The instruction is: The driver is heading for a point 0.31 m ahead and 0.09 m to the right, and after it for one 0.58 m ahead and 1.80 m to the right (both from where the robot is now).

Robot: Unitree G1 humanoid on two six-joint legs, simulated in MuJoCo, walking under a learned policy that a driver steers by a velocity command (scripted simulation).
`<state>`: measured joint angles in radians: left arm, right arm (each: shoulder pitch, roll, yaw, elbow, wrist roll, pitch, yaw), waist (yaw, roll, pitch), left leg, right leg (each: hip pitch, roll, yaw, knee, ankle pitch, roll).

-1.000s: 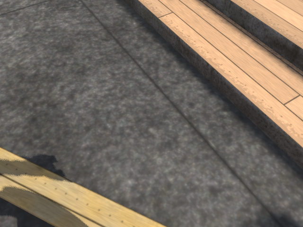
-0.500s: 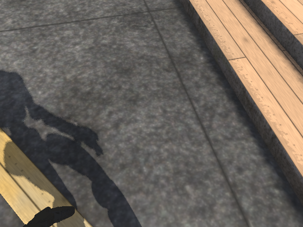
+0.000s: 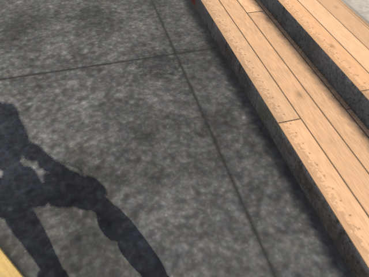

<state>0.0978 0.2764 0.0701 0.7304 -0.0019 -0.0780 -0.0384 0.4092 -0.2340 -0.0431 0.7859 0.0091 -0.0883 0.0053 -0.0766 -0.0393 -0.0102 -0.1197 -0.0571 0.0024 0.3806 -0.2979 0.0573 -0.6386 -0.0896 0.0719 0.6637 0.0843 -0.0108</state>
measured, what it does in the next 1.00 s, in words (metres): goes down, turning right: right foot 0.05 m lower, then left foot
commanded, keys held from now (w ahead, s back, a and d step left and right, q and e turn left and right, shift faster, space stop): w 0.12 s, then w+e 0.88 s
